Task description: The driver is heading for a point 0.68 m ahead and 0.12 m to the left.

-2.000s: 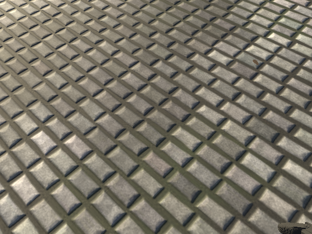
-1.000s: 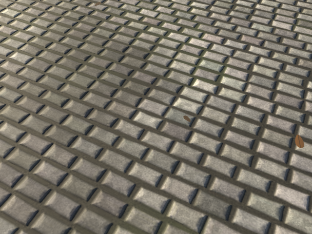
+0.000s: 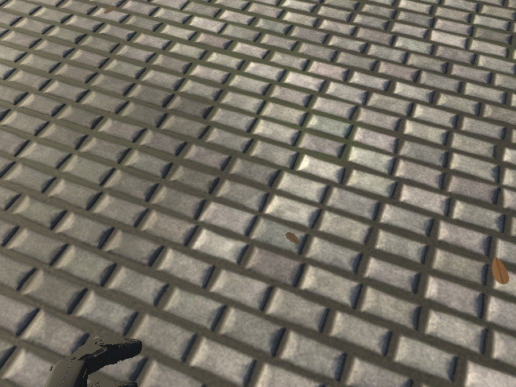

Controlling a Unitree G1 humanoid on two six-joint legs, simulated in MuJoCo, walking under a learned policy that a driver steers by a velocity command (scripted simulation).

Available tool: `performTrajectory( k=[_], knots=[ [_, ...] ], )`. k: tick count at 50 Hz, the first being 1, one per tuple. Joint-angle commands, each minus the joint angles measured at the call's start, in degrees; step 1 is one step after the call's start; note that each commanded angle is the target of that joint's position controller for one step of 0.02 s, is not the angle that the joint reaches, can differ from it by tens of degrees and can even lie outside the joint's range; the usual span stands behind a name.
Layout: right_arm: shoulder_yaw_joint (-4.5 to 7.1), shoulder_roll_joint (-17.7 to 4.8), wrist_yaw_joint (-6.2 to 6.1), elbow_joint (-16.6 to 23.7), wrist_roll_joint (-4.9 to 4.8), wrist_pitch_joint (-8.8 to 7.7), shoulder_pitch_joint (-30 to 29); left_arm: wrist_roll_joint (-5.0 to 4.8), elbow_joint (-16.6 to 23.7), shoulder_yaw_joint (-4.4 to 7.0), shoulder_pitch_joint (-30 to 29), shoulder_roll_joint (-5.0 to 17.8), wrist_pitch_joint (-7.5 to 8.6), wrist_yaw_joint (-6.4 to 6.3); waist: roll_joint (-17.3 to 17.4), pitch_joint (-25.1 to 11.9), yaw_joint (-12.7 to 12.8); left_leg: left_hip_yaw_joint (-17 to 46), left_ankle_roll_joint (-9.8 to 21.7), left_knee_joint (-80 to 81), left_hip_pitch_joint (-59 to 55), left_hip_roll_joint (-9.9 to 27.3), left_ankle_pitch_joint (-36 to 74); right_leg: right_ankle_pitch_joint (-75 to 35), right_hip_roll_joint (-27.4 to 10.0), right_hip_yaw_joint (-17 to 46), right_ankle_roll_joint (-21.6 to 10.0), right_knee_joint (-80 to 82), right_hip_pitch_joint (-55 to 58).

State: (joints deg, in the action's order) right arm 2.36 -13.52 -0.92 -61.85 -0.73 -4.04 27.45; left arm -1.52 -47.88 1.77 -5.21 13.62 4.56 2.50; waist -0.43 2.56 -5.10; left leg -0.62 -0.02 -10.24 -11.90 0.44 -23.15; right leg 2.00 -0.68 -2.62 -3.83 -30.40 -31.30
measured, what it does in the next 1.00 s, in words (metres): walks ahead, turning left: right foot, then left foot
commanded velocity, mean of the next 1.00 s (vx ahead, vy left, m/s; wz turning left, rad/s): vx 0.30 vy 0.00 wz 0.38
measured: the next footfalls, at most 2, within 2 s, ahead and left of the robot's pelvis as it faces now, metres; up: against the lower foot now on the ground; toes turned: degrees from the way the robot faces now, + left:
right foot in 0.02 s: +0.20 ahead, -0.11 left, +0.00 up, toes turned -2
left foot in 0.58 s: +0.47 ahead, +0.14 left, +0.00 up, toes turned +14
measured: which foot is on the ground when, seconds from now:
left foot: down 0.00-0.04, up 0.06-0.56, down 0.58-1.00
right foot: up 0.00-0.00, down 0.02-0.58, up 0.60-1.00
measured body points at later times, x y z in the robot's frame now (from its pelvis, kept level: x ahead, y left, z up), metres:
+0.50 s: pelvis +0.27 -0.01 +0.01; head +0.29 +0.01 +0.46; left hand +0.24 +0.26 -0.14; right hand +0.47 -0.23 -0.09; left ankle +0.44 +0.16 -0.68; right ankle +0.16 -0.11 -0.72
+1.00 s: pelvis +0.42 +0.04 +0.01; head +0.45 +0.06 +0.46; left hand +0.44 +0.35 -0.11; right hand +0.67 -0.17 -0.08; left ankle +0.43 +0.13 -0.72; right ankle +0.54 -0.09 -0.69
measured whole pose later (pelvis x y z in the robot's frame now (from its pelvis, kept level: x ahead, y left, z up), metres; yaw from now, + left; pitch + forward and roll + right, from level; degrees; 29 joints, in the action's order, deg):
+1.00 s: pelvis +0.42 +0.04 +0.01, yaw +25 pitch +3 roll -1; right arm 4.2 -16.8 -1.9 -41.0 0.3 1.0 9.3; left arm 0.1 -47.8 3.2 6.1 16.9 0.4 -2.7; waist -0.9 1.1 -1.2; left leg 8.1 3.9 -27.6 21.1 -7.4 -8.9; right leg 15.8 -1.2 6.1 4.9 -43.7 -29.7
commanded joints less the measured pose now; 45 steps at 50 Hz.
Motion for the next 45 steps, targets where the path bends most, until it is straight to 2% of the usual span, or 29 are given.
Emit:
performTrajectory(
  k=[1,2,3,4,5,6,7,8,9,10,13,17,20,23,25,26,27,28,29,30,31,32,33,34,35,37,40,43,45],
  knots=[
    [1.84,-9.7,-0.35,3.4,0.49,0.56,-3.7,-0.17,-2.6,4.52,16.8,10.7,0.0,-0.72,7.0,-8.3,13.7,0.7,5.2,-21.7,12.1,10.7,58.0,1.7,2.6,-1.3,-3.8,-0.9,27.2],
    [0.93,-7.5,-0.26,4.6,1.6,0.69,-2.5,0.44,-4.7,5.52,26.5,14.4,-0.35,-1.32,-0.3,-15.4,15.9,-0.7,3.8,-40.2,25.7,7.2,39.0,6.2,-8.3,12.0,-7.2,-1.5,44.1],
    [-1.31,1.5,0.52,4.5,0.71,-0.43,5.1,0.95,-5.8,5.44,29.2,16.2,-0.27,-0.71,-16.5,-24.4,10.8,2.7,1.0,-59.8,43.6,-3.9,-6.4,24.6,-21.2,41.9,-16.5,9.3,57.0],
    [0.07,-4.8,0.88,4.9,-0.8,-1.97,-0.7,0.38,-5.5,3.96,25.7,11.0,0.21,-0.46,-10.4,-18.2,12.4,9.0,2.6,-66.8,49.4,-1.6,-8.9,30.9,-19.2,45.5,-13.8,15.9,51.4],
    [1.13,-8.1,0.99,7.2,-2.28,-2.96,-6.4,0.4,-4.5,3.3,19.8,9.3,0.78,-0.52,-8.2,-9.1,10.7,7.2,3.7,-67.5,53.0,1.2,-3.7,27.6,-18.1,37.2,-11.5,17.3,42.5],
    [1.19,-8.1,0.51,7.5,-2.23,-3.26,-8.5,0.87,-3.5,2.87,15.0,8.1,1.36,-0.44,-2.4,-5.5,8.5,6.5,4.1,-65.1,50.1,4.4,1.9,19.7,-16.7,29.9,-10.3,18.7,33.6],
    [1.7,-7.7,0.07,7.3,-1.45,-2.89,-8.9,1.57,-3.4,2.48,12.5,6.5,1.87,-0.25,-1.2,-3.4,6.7,6.1,3.9,-62.3,47.0,6.4,5.1,13.4,-15.0,23.8,-9.4,19.9,26.9],
    [1.83,-6.4,-0.06,6.9,-1.2,-1.97,-7.0,2.2,-3.8,2.08,11.5,5.2,2.25,-0.17,-2.7,-3.6,4.6,6.8,4.0,-60.5,43.0,8.0,7.0,10.9,-13.4,19.2,-8.4,21.3,22.9],
    [1.84,-5.0,-0.14,6.6,-1.31,-1.07,-5.9,2.2,-4.4,1.93,11.5,4.5,2.38,-0.1,-3.6,-3.2,3.8,6.9,3.9,-59.0,41.3,8.4,7.1,10.4,-12.7,16.5,-8.2,22.7,20.5],
    [1.87,-4.2,-0.23,6.7,-1.4,-0.3,-5.9,2.06,-5.1,1.91,12.2,4.6,2.49,-0.29,-3.7,-2.2,3.4,6.8,3.6,-57.4,41.3,8.7,6.9,9.9,-12.4,13.9,-8.3,24.0,18.6],
    [2.35,-4.9,-0.52,9.2,-0.93,0.83,-11.6,2.43,-6.6,2.52,15.0,7.5,2.72,-1.62,-2.4,1.0,4.0,8.0,2.2,-51.7,48.2,8.9,13.3,8.2,-13.0,9.5,-8.8,26.9,18.3],
    [2.58,-4.9,0.47,11.1,-0.46,0.18,-16.8,2.51,-6.9,2.46,17.0,8.3,2.5,-2.88,-1.4,1.1,5.3,7.3,1.4,-40.0,51.8,7.2,26.0,0.8,-11.7,2.0,-6.9,26.7,22.5],
    [1.65,-3.3,1.58,13.7,-0.25,-0.08,-23.4,2.06,-7.6,2.36,20.0,8.9,2.08,-3.45,-0.7,2.5,7.8,2.8,1.4,-31.8,50.7,6.5,30.5,-1.4,-11.5,-2.5,-5.8,27.0,25.1],
    [0.93,-2.4,3.0,17.1,0.27,-0.18,-28.5,1.84,-8.3,2.41,22.2,9.7,0.27,-3.97,-0.2,3.8,9.1,-0.9,1.8,-25.6,51.0,4.8,28.4,-16.7,-12.3,-6.5,-4.9,20.7,30.7],
    [1.38,-3.7,4.06,18.7,0.25,-0.04,-27.5,1.37,-7.9,2.83,22.2,11.3,-1.34,-4.48,-2.4,1.4,7.8,-3.1,2.9,-24.4,48.2,2.6,22.8,-29.7,-13.6,-7.4,-3.8,14.3,34.5],
    [1.92,-5.1,4.5,18.9,0.23,0.03,-25.2,1.02,-7.3,3.1,21.3,12.0,-1.97,-4.84,-3.9,-0.7,6.3,-4.3,3.9,-24.3,45.0,0.8,19.7,-37.4,-13.8,-7.7,-3.0,9.9,35.8],
    [2.81,-6.9,4.81,18.2,0.14,0.04,-20.2,0.88,-6.5,3.33,20.3,12.5,-2.59,-5.23,-4.7,-3.5,3.6,-5.2,4.9,-23.5,39.7,-1.2,17.8,-42.3,-13.4,-8.0,-2.0,3.0,35.9],
    [4.3,-9.7,4.64,16.5,0.05,-0.11,-12.6,0.8,-5.7,3.3,19.1,12.4,-3.07,-5.46,-3.8,-7.3,-0.2,-5.1,6.6,-18.9,30.5,-3.4,21.7,-40.3,-11.5,-8.7,-0.2,-7.4,33.8],
    [5.83,-14.1,3.43,15.7,0.35,0.05,-7.0,1.51,-4.6,2.97,20.5,11.8,-2.74,-5.32,1.9,-11.9,-2.5,3.0,9.5,-16.6,16.4,1.3,38.4,-23.9,-8.0,-9.0,3.3,-23.1,23.7],
    [6.33,-19.5,2.16,16.7,0.92,0.81,-8.5,4.86,-2.9,0.87,26.6,3.9,-1.53,-4.22,16.7,-18.5,4.8,24.1,18.6,-24.0,-3.0,16.1,69.2,34.7,2.2,-6.8,7.3,-43.4,2.2],
    [5.58,-17.6,2.42,19.0,1.59,0.73,-6.9,2.6,-2.5,0.84,27.1,6.7,0.03,-3.18,11.5,-31.2,2.2,39.9,26.5,-17.9,-9.3,22.5,60.2,40.2,5.3,6.5,7.3,-54.2,-3.8],
    [5.04,-14.6,2.38,20.4,1.52,0.89,-9.9,0.33,-1.1,1.82,20.5,9.8,0.59,-2.88,5.5,-26.5,0.4,33.0,23.5,-15.1,-4.4,19.0,52.6,34.5,1.9,9.1,5.8,-53.7,-6.9],
    [4.49,-12.2,2.08,20.9,0.37,0.97,-14.4,0.03,0.1,1.83,16.9,9.4,0.4,-3.34,1.7,-18.1,1.7,26.7,20.3,-13.0,4.1,15.9,45.3,28.9,-0.3,7.8,5.4,-49.4,-8.8],
    [4.0,-10.6,1.79,21.6,-0.05,1.18,-17.4,0.93,-0.4,2.14,16.0,9.6,-0.34,-4.16,-1.3,-12.7,3.4,23.2,18.3,-10.8,13.1,13.8,41.4,25.6,-2.2,7.5,5.8,-45.3,-7.2],
    [3.81,-10.0,1.51,22.1,0.39,1.41,-18.9,1.43,0.0,2.62,16.4,10.4,-1.3,-4.65,-0.3,-10.5,5.3,21.6,17.6,-9.3,20.0,12.4,39.0,23.9,-3.1,7.9,5.8,-42.0,-3.5],
    [3.95,-10.4,1.38,22.8,1.41,1.62,-19.5,1.87,0.4,2.78,17.8,9.2,-2.67,-4.99,2.5,-9.4,7.0,19.6,17.0,-7.8,26.5,10.3,39.1,22.5,-2.4,7.3,6.2,-36.9,0.8],
    [4.61,-12.4,0.44,23.3,0.9,2.04,-18.4,2.31,1.1,2.58,17.0,8.0,-3.3,-5.67,3.9,-10.9,6.8,18.3,16.3,-8.7,27.0,8.8,40.2,19.0,-1.0,7.2,7.9,-28.7,0.6],
    [4.66,-12.7,-0.65,24.2,0.24,3.4,-18.5,2.05,2.2,2.72,13.9,8.3,-4.02,-5.87,5.4,-11.4,5.8,20.3,14.1,-8.5,27.1,7.4,26.5,14.5,-0.3,8.4,9.0,-22.9,0.1],
    [4.24,-11.9,-1.12,24.6,0.49,4.02,-19.0,1.76,2.6,2.73,12.7,8.3,-4.18,-5.76,6.8,-10.4,5.2,20.7,12.8,-8.2,27.8,6.7,18.1,12.4,-0.4,8.3,9.1,-19.3,0.7]
  ],
)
